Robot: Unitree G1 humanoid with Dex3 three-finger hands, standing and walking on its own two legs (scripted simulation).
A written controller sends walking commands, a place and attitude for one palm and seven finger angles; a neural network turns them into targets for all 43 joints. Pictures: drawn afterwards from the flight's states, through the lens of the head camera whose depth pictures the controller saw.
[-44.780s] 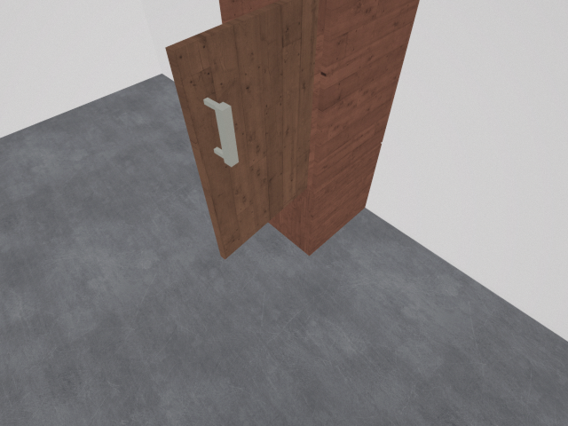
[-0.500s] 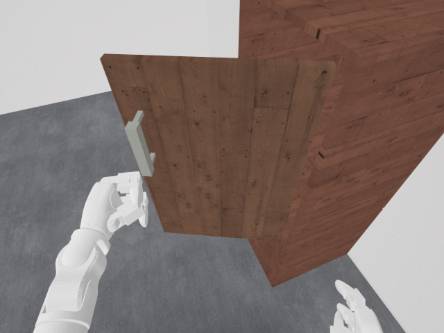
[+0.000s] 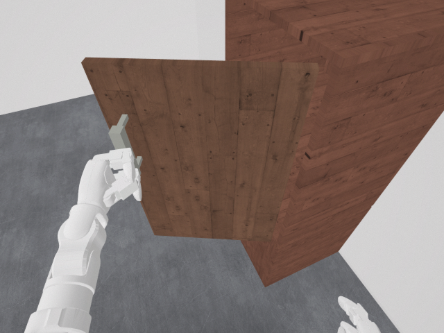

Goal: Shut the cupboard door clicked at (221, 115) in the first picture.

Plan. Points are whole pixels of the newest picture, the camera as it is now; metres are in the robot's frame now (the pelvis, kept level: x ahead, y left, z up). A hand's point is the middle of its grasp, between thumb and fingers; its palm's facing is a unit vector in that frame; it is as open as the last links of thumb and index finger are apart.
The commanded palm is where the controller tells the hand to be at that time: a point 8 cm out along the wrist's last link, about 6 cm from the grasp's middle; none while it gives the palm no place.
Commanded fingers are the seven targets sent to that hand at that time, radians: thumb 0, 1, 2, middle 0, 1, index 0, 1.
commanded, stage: bring the fist close to the handle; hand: left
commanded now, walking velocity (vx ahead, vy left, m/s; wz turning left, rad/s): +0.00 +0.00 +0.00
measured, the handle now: (129, 148) +0.43 +0.20 +0.10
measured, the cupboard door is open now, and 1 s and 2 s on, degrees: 62 51 39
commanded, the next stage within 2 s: push the door shut along its arc in 0.18 s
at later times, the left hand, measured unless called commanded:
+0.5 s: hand (132, 181) +0.35 +0.18 +0.10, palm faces -0.05 -1.00 -0.05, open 3.1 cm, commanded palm +0.34 +0.22 +0.10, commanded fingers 0.00 0.90 0.90 -1.30 -1.50 -1.30 -1.50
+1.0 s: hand (148, 150) +0.43 +0.16 +0.10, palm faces -0.20 -0.98 -0.03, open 3.1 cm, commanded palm +0.42 +0.20 +0.10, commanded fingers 0.00 0.90 0.90 -1.30 -1.50 -1.30 -1.50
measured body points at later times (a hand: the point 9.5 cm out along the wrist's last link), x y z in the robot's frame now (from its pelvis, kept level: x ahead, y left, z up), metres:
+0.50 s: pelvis -0.01 +0.00 +0.00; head +0.01 -0.01 +0.45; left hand +0.35 +0.23 +0.11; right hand +0.14 -0.25 -0.10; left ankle +0.01 +0.12 -0.72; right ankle -0.02 -0.10 -0.72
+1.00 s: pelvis -0.01 +0.02 -0.01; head +0.04 +0.02 +0.44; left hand +0.43 +0.22 +0.11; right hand +0.06 -0.25 -0.12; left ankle +0.01 +0.12 -0.72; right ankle -0.02 -0.10 -0.72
